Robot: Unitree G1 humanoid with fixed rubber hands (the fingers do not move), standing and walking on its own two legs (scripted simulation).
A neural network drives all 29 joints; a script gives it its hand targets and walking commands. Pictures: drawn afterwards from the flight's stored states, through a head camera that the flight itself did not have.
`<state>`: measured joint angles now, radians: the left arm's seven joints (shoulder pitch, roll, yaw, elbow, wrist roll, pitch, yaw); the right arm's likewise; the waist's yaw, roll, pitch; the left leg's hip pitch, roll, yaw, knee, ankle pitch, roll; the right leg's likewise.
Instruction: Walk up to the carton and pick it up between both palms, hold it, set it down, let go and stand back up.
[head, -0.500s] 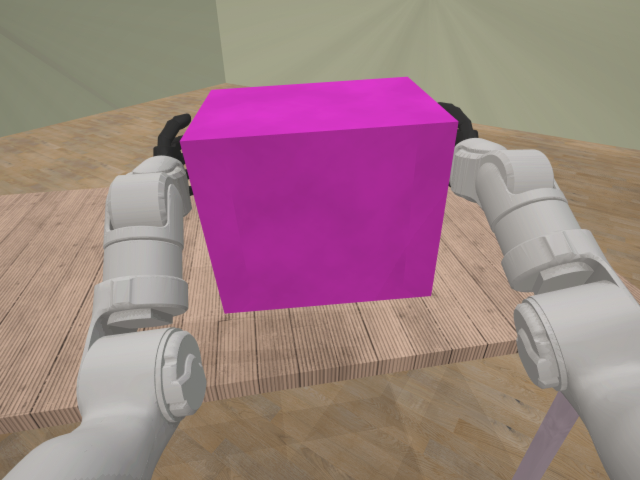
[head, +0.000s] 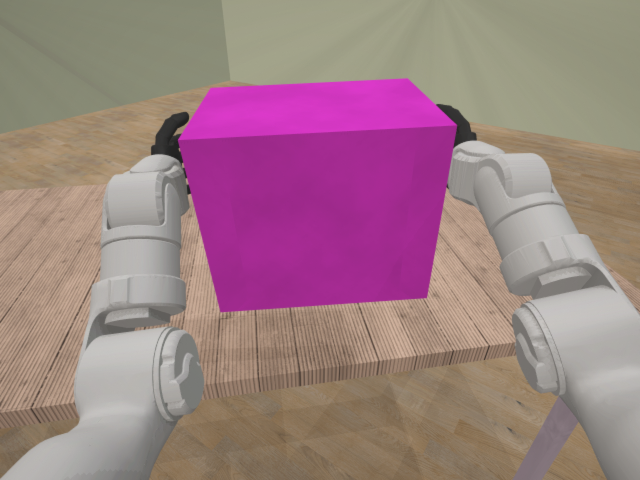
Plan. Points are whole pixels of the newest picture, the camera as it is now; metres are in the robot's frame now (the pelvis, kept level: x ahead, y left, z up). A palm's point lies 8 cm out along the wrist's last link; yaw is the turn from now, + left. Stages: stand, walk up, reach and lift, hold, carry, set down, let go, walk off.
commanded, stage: hold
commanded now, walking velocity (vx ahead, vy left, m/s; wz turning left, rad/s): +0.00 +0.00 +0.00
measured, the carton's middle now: (317, 191) +0.38 +0.00 +0.26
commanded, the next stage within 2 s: set down in 0.92 s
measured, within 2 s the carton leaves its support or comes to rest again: neither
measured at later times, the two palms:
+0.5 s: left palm (173, 175) +0.38 +0.17 +0.29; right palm (461, 164) +0.37 -0.17 +0.30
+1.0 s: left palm (167, 176) +0.37 +0.18 +0.29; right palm (458, 162) +0.37 -0.16 +0.30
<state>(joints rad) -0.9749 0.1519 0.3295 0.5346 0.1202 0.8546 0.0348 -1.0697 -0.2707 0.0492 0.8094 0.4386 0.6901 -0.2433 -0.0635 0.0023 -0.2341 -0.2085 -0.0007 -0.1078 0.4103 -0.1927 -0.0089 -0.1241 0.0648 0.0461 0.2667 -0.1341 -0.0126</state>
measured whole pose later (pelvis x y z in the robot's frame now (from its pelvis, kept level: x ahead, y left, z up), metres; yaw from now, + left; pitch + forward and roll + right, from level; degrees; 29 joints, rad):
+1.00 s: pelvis +0.00 +0.00 +0.00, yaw +0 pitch -1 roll -2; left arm -0.93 0.13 0.36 0.47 0.13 0.85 0.03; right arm -1.03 -0.26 0.06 0.77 0.44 0.67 -0.25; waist -0.06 0.00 -0.23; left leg -0.19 0.00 -0.11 0.40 -0.20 -0.01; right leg -0.10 0.07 0.05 0.26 -0.14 -0.02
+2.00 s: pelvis +0.01 +0.00 +0.00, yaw +0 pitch -3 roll -2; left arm -0.78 0.08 0.34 0.49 0.17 0.56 0.02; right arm -0.83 -0.17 0.02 0.80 0.29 0.33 -0.18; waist -0.03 -0.04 -0.10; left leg -0.11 -0.01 -0.09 0.37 -0.20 0.00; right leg -0.03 0.05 0.04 0.23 -0.15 -0.01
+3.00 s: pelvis +0.02 +0.00 +0.00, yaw +0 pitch -1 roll -1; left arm -0.68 0.07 0.31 0.61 0.14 0.38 0.03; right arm -0.72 -0.11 -0.05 0.83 0.17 0.24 -0.16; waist 0.02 -0.03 -0.11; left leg -0.16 0.00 -0.09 0.36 -0.19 -0.01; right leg -0.09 0.05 0.02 0.25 -0.15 -0.02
